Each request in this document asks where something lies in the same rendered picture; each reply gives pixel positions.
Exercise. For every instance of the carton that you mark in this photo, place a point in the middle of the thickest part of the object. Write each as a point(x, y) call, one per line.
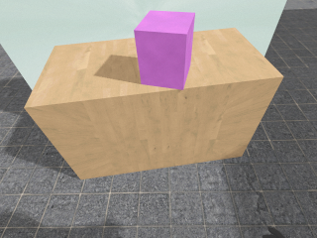
point(164, 47)

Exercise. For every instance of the right robot hand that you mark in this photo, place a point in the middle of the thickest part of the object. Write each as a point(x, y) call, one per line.
point(276, 233)

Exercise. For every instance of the pedestal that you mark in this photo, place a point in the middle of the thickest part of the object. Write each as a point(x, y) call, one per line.
point(90, 103)

